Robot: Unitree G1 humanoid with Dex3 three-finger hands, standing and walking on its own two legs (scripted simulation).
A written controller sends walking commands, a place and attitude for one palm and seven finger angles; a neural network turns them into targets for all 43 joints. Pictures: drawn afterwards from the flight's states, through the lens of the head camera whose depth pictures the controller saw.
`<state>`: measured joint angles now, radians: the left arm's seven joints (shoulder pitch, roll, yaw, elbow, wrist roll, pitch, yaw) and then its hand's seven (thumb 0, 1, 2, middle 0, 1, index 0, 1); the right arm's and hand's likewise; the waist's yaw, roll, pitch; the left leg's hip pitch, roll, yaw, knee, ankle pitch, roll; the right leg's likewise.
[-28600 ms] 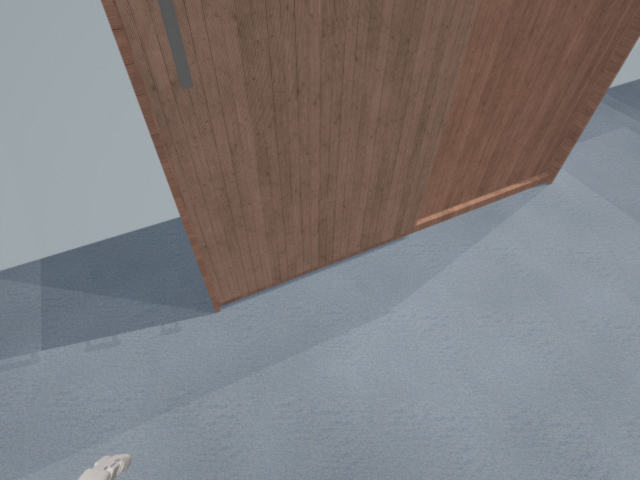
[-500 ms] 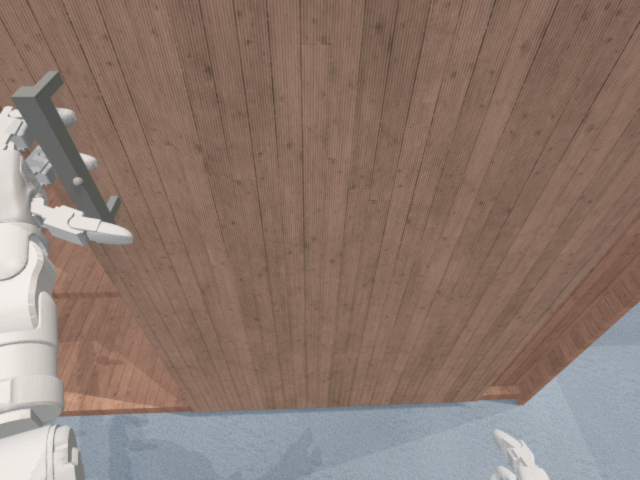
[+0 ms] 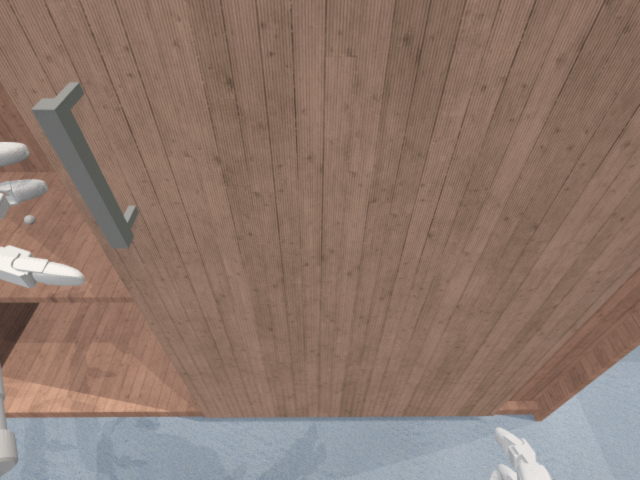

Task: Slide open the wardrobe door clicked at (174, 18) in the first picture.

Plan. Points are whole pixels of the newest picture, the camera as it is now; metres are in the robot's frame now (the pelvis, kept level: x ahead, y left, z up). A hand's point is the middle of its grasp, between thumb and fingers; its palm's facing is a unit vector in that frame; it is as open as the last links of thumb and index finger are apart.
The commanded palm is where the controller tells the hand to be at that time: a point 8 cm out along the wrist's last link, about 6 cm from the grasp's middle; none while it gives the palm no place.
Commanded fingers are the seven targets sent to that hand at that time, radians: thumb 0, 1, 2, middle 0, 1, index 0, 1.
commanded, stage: slip the hand off the handle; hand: left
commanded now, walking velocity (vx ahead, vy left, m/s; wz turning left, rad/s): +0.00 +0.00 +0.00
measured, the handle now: (99, 172) +0.38 +0.30 +0.20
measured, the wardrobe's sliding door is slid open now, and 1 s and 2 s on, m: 0.68 0.68 0.68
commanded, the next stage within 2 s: draw the hand back to the body in 0.62 s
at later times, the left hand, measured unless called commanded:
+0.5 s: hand out of the picture +0.21 +0.33 +0.19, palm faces +0.46 -0.88 -0.13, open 14.7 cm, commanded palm +0.17 +0.36 +0.19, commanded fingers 0.00 -0.55 0.20 -0.25 -1.15 -0.25 -1.15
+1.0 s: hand (23, 309) +0.21 +0.29 +0.18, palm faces +0.14 -0.99 -0.09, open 14.7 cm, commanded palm +0.16 +0.34 +0.19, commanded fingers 0.00 -0.55 0.20 -0.25 -1.15 -0.25 -1.15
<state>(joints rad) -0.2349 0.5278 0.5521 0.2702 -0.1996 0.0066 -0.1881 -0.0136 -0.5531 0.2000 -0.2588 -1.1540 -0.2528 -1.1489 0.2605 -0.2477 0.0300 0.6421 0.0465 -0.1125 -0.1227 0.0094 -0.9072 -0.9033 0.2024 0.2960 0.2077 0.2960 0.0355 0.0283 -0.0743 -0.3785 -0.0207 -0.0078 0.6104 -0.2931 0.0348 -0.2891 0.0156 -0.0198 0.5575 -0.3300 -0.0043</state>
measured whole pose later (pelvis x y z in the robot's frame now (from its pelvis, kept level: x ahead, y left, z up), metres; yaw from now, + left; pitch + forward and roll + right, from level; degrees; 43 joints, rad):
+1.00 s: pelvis -0.01 -0.01 +0.00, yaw +1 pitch -2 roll -1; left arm 0.09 0.50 0.54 -0.04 -0.40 0.22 -0.44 -0.01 -0.55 0.20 -0.25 -1.15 -0.25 -1.15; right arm 0.22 -0.26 0.09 0.65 0.08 -0.27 -0.16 0.01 -0.91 -0.90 0.20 0.30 0.21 0.30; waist 0.06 0.04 -0.06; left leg -0.26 -0.02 -0.03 0.57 -0.27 0.02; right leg -0.17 0.02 -0.04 0.52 -0.31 -0.02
